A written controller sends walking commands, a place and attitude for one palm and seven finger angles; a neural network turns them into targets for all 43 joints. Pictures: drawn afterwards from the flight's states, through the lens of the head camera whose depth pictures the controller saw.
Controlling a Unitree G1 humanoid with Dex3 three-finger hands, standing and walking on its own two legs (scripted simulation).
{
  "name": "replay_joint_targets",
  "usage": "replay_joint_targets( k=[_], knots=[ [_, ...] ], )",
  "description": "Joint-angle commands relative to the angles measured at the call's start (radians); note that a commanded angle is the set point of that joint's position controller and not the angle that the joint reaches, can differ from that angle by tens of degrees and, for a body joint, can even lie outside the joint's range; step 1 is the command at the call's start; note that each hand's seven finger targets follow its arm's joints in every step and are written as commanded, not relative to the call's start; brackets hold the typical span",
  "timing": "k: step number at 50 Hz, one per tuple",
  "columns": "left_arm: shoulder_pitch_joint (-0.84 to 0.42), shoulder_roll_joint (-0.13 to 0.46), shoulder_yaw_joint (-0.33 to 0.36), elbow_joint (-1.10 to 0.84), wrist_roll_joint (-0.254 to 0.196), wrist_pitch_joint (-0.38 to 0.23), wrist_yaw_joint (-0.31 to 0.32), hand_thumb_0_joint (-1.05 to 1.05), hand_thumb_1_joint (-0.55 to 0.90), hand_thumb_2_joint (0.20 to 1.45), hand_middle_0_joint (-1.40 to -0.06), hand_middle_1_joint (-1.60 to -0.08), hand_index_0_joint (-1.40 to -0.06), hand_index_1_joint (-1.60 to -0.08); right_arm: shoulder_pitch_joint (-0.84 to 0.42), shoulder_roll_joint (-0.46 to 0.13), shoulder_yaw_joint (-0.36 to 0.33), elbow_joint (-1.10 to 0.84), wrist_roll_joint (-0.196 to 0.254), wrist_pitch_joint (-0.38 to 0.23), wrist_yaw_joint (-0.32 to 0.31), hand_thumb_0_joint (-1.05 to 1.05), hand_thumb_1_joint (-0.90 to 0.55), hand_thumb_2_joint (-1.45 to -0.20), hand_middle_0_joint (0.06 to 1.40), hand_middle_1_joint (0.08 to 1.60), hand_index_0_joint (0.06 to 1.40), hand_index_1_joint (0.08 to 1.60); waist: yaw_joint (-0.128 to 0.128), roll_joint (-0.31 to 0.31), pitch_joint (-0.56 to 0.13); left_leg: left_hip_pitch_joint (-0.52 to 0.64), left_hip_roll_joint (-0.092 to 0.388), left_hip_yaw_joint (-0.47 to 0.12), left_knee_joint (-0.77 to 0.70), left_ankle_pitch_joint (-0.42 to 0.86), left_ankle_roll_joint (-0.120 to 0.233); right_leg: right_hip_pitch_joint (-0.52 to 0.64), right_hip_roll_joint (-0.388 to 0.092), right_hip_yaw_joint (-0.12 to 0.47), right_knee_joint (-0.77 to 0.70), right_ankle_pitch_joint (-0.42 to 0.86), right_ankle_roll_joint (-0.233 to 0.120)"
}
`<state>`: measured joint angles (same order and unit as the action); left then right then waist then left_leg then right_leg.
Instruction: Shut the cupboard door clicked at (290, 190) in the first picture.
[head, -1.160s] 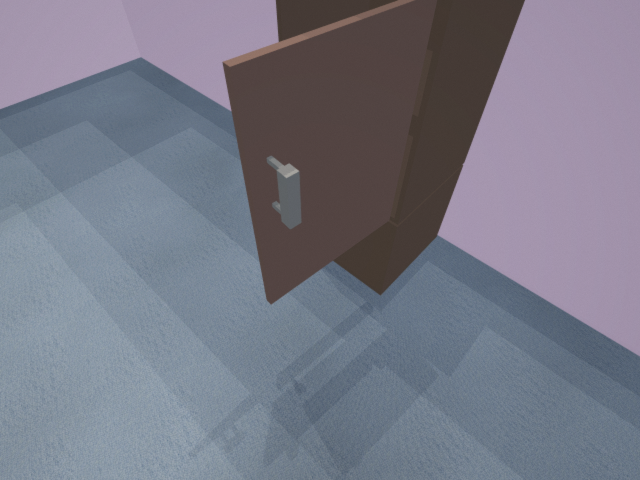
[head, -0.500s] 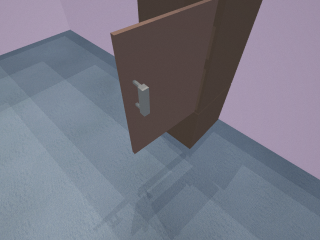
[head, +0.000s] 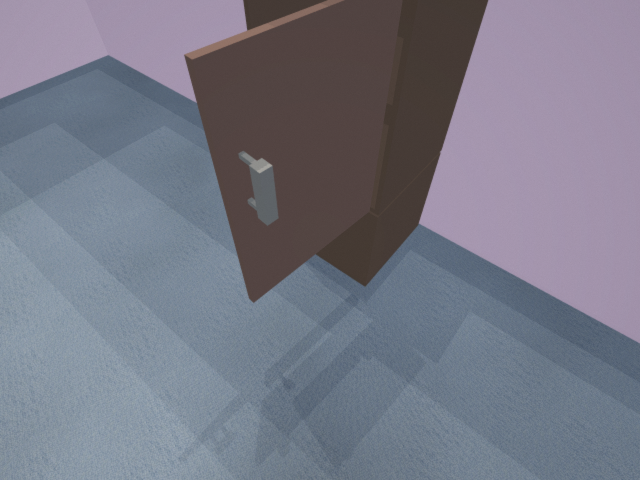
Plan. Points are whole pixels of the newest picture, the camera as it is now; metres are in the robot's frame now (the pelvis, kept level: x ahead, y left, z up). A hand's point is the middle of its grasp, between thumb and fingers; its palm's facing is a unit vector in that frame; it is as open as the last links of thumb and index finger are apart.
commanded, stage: walk to a spot facing it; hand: left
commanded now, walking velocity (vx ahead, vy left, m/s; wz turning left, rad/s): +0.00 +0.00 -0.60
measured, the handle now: (256, 187) +0.54 +0.15 +0.02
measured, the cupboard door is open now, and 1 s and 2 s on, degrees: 84 84 84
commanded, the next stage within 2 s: none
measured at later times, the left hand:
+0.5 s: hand out of the picture +0.05 +0.17 -0.16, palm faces -0.20 -0.94 -0.26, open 7.4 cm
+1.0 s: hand (264, 439) +0.20 +0.10 -0.17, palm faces -0.55 -0.78 -0.31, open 7.4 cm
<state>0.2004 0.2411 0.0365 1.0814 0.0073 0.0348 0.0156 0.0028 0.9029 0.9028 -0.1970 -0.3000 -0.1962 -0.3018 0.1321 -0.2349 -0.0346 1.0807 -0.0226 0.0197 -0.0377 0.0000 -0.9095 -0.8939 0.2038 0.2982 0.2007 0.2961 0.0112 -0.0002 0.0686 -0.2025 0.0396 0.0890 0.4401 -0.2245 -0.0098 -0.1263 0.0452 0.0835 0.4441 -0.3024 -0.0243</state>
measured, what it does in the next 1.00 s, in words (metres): steps on the spot, turning right: left foot, then right foot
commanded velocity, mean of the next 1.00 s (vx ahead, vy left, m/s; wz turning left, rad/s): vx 0.00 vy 0.00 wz -0.60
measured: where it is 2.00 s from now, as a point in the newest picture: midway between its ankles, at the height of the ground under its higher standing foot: outside the picture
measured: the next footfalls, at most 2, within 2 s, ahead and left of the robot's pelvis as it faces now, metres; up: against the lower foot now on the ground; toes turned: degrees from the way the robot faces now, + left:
left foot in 0.64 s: +0.07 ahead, +0.12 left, +0.00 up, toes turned -25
right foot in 0.94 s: -0.05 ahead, -0.15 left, +0.00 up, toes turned -36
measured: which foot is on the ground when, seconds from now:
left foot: down 0.00-0.18, up 0.20-0.62, down 0.64-0.92, up 0.94-1.00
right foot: down 0.00-0.62, up 0.64-0.92, down 0.94-1.00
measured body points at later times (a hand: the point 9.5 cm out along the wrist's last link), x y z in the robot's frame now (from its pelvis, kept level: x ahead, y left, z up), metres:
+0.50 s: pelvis -0.02 -0.02 +0.00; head +0.04 -0.05 +0.45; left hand +0.06 +0.21 -0.14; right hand +0.04 -0.30 -0.14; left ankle +0.00 +0.14 -0.68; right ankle -0.04 -0.11 -0.74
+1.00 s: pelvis -0.03 -0.02 -0.02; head +0.01 -0.06 +0.42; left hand +0.23 +0.14 -0.14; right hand -0.15 -0.28 -0.17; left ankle +0.02 +0.13 -0.70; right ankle -0.08 -0.13 -0.74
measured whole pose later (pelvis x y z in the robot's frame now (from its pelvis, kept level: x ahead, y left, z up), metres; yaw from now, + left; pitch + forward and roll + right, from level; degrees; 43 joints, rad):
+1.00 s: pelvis -0.03 -0.02 -0.02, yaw -36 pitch +0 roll -1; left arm 0.12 0.28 0.07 0.86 0.02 0.04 -0.02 0.00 0.91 0.90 -0.19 -0.30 -0.19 -0.30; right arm 0.21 -0.29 -0.06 0.92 -0.02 0.06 -0.03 0.00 -0.91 -0.89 0.21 0.30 0.20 0.30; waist -0.01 0.03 0.13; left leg -0.38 0.12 0.04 0.96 -0.53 -0.07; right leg -0.35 0.00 -0.01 0.66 -0.31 -0.02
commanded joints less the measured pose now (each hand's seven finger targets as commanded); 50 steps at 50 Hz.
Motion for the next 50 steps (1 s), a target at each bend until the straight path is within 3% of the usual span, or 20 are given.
replay_joint_targets(
  k=[1,4,7,8,9,10,15,25,29,30,31,32,33,37,41,44,45,46,47,50],
  knots=[
    [0.014,0.129,0.044,-0.104,0.011,0.000,-0.007,0.000,0.900,0.900,-0.200,-0.300,-0.200,-0.300,0.056,-0.176,-0.054,-0.081,0.000,0.003,-0.015,0.000,-0.900,-0.900,0.200,0.300,0.200,0.300,-0.023,0.071,-0.044,0.107,0.206,-0.139,-0.044,0.102,0.071,-0.219,-0.063,0.060,0.125,0.240,-0.011],
    [0.022,0.088,0.053,-0.138,0.012,0.015,-0.020,0.000,0.900,0.900,-0.200,-0.300,-0.200,-0.300,0.046,-0.192,-0.066,-0.110,-0.007,-0.007,-0.012,0.000,-0.900,-0.900,0.200,0.300,0.200,0.300,-0.009,0.227,-0.067,0.057,0.371,-0.222,-0.140,0.133,0.179,-0.257,-0.042,-0.053,0.431,-0.217,0.009],
    [0.115,0.070,0.063,-0.135,0.015,0.010,-0.030,0.000,0.900,0.900,-0.200,-0.300,-0.200,-0.300,-0.031,-0.184,-0.064,-0.142,-0.009,-0.007,-0.011,0.000,-0.900,-0.900,0.200,0.300,0.200,0.300,0.058,0.103,-0.078,-0.063,0.314,-0.083,0.018,0.169,0.118,-0.094,-0.074,-0.078,0.255,-0.106,0.007],
    [0.175,0.106,0.075,-0.118,0.021,0.003,-0.027,0.000,0.900,0.900,-0.200,-0.300,-0.200,-0.300,-0.066,-0.169,-0.066,-0.162,0.000,0.001,-0.010,0.000,-0.900,-0.900,0.200,0.300,0.200,0.300,0.091,-0.033,-0.055,-0.166,0.214,-0.019,0.191,0.046,0.054,-0.027,-0.102,0.004,0.046,0.116,-0.003],
    [0.178,0.216,0.095,-0.126,0.036,-0.009,-0.010,0.000,0.900,0.900,-0.200,-0.300,-0.200,-0.300,-0.055,-0.081,-0.057,-0.192,0.011,0.008,-0.005,0.000,-0.900,-0.900,0.200,0.300,0.200,0.300,0.074,-0.378,-0.029,-0.344,0.010,0.093,0.459,-0.306,-0.039,0.002,-0.342,0.394,-0.154,0.305,-0.074],
    [0.180,0.240,0.093,-0.138,0.018,-0.008,-0.004,0.000,0.900,0.900,-0.200,-0.300,-0.200,-0.300,-0.071,-0.106,-0.057,-0.200,0.012,0.018,0.001,0.000,-0.900,-0.900,0.200,0.300,0.200,0.300,0.092,-0.289,-0.019,-0.342,-0.009,-0.051,0.636,-0.399,-0.034,-0.080,-0.401,0.461,-0.191,0.312,-0.168],
    [0.097,0.141,0.081,-0.170,0.012,-0.027,0.019,0.000,0.900,0.900,-0.200,-0.300,-0.200,-0.300,-0.059,-0.062,-0.051,-0.187,0.012,0.014,-0.001,0.000,-0.900,-0.900,0.200,0.300,0.200,0.300,0.019,-0.100,-0.104,-0.374,0.012,-0.136,0.705,-0.198,-0.053,0.054,-0.260,0.316,-0.048,0.615,-0.165],
    [0.120,0.168,0.099,-0.188,0.023,-0.013,0.014,0.000,0.900,0.900,-0.200,-0.300,-0.200,-0.300,-0.107,-0.051,-0.045,-0.241,0.026,0.001,-0.009,0.000,-0.900,-0.900,0.200,0.300,0.200,0.300,0.041,-0.139,-0.121,-0.263,-0.036,-0.130,0.396,-0.230,-0.048,0.069,-0.222,0.411,-0.030,0.635,-0.180],
    [0.038,0.165,0.098,-0.213,0.015,-0.006,0.010,0.000,0.900,0.900,-0.200,-0.300,-0.200,-0.300,0.013,-0.066,-0.045,-0.220,0.032,-0.013,-0.017,0.000,-0.900,-0.900,0.200,0.300,0.200,0.300,-0.024,-0.131,-0.154,-0.007,-0.045,-0.130,0.058,-0.064,-0.033,-0.072,-0.157,0.403,0.041,0.563,-0.101],
    [0.018,0.138,0.090,-0.226,0.007,-0.004,0.006,0.000,0.900,0.900,-0.200,-0.300,-0.200,-0.300,0.062,-0.099,-0.050,-0.205,0.026,-0.023,-0.021,0.000,-0.900,-0.900,0.200,0.300,0.200,0.300,-0.047,-0.068,-0.161,0.171,0.029,-0.173,-0.065,0.010,-0.010,-0.229,-0.090,0.336,0.093,0.395,-0.050],
    [0.036,0.077,0.078,-0.251,-0.002,-0.003,-0.007,0.000,0.900,0.900,-0.200,-0.300,-0.200,-0.300,0.075,-0.200,-0.065,-0.214,0.007,-0.033,-0.025,0.000,-0.900,-0.900,0.200,0.300,0.200,0.300,-0.043,0.221,-0.156,0.294,0.293,-0.443,-0.157,0.080,0.085,-0.447,0.051,0.176,0.253,-0.034,0.015],
    [0.009,0.086,0.073,-0.277,0.007,-0.010,-0.015,0.000,0.900,0.900,-0.200,-0.300,-0.200,-0.300,0.091,-0.236,-0.071,-0.234,0.002,-0.025,-0.023,0.000,-0.900,-0.900,0.200,0.300,0.200,0.300,-0.043,0.290,-0.116,0.196,0.482,-0.559,-0.173,0.210,0.200,-0.473,0.031,0.014,0.494,-0.338,0.061],
    [-0.028,0.115,0.083,-0.295,0.021,-0.010,-0.027,0.000,0.900,0.900,-0.200,-0.300,-0.200,-0.300,0.093,-0.233,-0.065,-0.244,-0.010,-0.027,-0.024,0.000,-0.900,-0.900,0.200,0.300,0.200,0.300,-0.051,0.171,-0.080,0.078,0.484,-0.551,-0.167,0.243,0.251,-0.472,-0.008,0.003,0.655,-0.325,0.076],
    [-0.034,0.075,0.075,-0.269,0.015,0.004,-0.048,0.000,0.900,0.900,-0.200,-0.300,-0.200,-0.300,0.036,-0.156,-0.044,-0.261,-0.016,-0.027,-0.022,0.000,-0.900,-0.900,0.200,0.300,0.200,0.300,0.000,0.226,-0.095,0.112,0.264,-0.170,-0.032,0.577,0.146,-0.444,-0.054,-0.075,0.669,-0.213,0.090],
    [-0.085,0.065,0.058,-0.285,0.013,0.002,-0.061,0.000,0.900,0.900,-0.200,-0.300,-0.200,-0.300,0.105,-0.197,-0.059,-0.237,-0.014,-0.020,-0.010,0.000,-0.900,-0.900,0.200,0.300,0.200,0.300,-0.036,0.216,-0.116,0.092,0.257,-0.088,0.011,0.536,0.112,-0.270,-0.032,-0.169,0.362,-0.154,0.068],
    [-0.008,0.089,0.064,-0.266,0.010,-0.003,-0.060,0.000,0.900,0.900,-0.200,-0.300,-0.200,-0.300,0.076,-0.217,-0.065,-0.246,-0.007,-0.011,0.000,0.000,-0.900,-0.900,0.200,0.300,0.200,0.300,0.011,0.184,-0.099,-0.020,0.249,-0.055,0.111,0.387,0.056,-0.073,-0.022,-0.188,0.127,0.020,0.037],
    [0.058,0.145,0.074,-0.243,0.014,-0.009,-0.055,0.000,0.900,0.900,-0.200,-0.300,-0.200,-0.300,0.060,-0.202,-0.066,-0.258,0.000,-0.008,0.005,0.000,-0.900,-0.900,0.200,0.300,0.200,0.300,0.044,0.083,-0.114,-0.131,0.205,-0.004,0.239,0.220,0.004,0.064,-0.083,-0.113,0.017,0.209,0.009],
    [0.102,0.272,0.098,-0.235,0.026,-0.019,-0.036,0.000,0.900,0.900,-0.200,-0.300,-0.200,-0.300,0.054,-0.109,-0.047,-0.297,0.012,-0.006,0.011,0.000,-0.900,-0.900,0.200,0.300,0.200,0.300,0.060,-0.296,-0.130,-0.370,0.044,0.102,0.499,-0.257,-0.068,0.195,-0.370,0.295,-0.092,0.508,-0.099],
    [0.153,0.311,0.102,-0.225,0.010,-0.017,-0.019,0.000,0.900,0.900,-0.200,-0.300,-0.200,-0.300,0.007,-0.126,-0.037,-0.320,0.014,0.005,0.005,0.000,-0.900,-0.900,0.200,0.300,0.200,0.300,0.111,-0.284,-0.151,-0.377,0.040,-0.035,0.663,-0.446,-0.060,0.123,-0.473,0.371,-0.095,0.630,-0.207],
    [-0.025,0.225,0.087,-0.268,0.021,-0.004,-0.001,0.000,0.900,0.900,-0.200,-0.300,-0.200,-0.300,0.016,-0.128,-0.042,-0.276,0.013,0.007,0.004,0.000,-0.900,-0.900,0.200,0.300,0.200,0.300,0.027,-0.284,-0.100,-0.361,0.066,-0.096,0.720,-0.305,-0.058,-0.043,-0.315,0.260,-0.073,0.353,-0.189]
  ],
)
